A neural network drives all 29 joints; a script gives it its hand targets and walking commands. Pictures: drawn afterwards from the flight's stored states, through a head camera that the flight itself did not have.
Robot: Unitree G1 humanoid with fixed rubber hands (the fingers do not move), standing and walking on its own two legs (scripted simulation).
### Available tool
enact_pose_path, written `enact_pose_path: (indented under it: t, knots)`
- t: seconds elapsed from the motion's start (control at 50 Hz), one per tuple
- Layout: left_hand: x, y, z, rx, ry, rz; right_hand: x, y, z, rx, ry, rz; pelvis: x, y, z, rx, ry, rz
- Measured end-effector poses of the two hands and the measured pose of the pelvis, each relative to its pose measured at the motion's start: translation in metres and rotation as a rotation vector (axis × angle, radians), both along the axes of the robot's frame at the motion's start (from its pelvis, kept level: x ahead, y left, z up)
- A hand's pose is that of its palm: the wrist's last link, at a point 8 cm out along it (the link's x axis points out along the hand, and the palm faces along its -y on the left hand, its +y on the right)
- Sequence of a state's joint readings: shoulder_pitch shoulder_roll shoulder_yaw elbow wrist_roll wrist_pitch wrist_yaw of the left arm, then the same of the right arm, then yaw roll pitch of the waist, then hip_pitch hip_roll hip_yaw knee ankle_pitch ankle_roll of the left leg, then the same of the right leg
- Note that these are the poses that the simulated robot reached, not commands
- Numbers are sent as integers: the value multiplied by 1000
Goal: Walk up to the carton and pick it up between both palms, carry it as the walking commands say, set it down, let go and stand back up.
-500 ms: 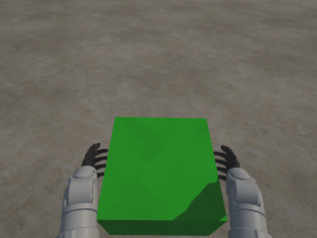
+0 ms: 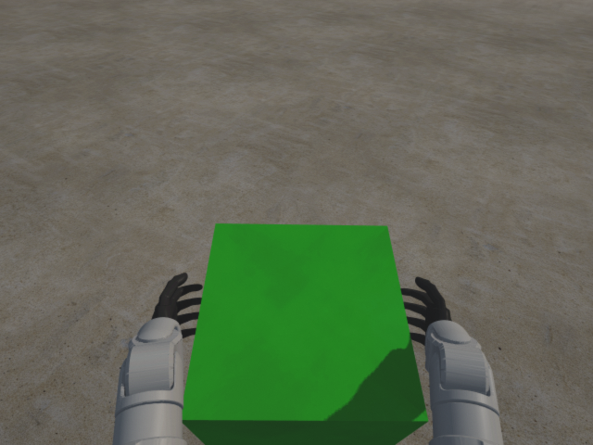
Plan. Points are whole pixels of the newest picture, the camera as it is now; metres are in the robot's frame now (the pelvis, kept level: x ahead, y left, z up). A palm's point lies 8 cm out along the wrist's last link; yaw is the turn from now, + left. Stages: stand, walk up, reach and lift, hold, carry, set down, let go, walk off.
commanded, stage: hold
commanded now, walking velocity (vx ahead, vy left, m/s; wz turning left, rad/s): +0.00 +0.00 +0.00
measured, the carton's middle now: (300, 331) +0.32 +0.00 -0.04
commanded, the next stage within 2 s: carry in 0.58 s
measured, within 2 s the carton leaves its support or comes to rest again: neither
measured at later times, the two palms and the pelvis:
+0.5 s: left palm (166, 329) +0.27 +0.18 +0.04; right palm (435, 332) +0.27 -0.18 +0.04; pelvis +0.00 +0.00 +0.00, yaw +0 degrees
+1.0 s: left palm (124, 323) +0.26 +0.23 +0.08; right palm (405, 331) +0.26 -0.13 +0.06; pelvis +0.00 +0.04 -0.03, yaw +0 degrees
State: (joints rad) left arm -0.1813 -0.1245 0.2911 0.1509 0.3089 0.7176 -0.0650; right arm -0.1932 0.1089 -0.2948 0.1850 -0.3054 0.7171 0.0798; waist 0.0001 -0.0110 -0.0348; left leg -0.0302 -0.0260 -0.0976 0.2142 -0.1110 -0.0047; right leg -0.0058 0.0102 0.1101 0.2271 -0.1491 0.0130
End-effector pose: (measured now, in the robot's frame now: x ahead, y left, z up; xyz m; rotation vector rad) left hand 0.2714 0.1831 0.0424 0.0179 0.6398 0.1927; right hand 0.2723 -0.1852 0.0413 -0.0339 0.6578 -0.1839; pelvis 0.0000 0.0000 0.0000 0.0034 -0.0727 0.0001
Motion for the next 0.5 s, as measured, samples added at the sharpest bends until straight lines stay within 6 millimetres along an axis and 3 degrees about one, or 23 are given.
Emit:
enact_pose_path:
  t: [0.5]
  knots:
    - [-1,1,-1,-1,0,1,-2,2,-1,2,0,-9,1,2,0,1,-4,-3]
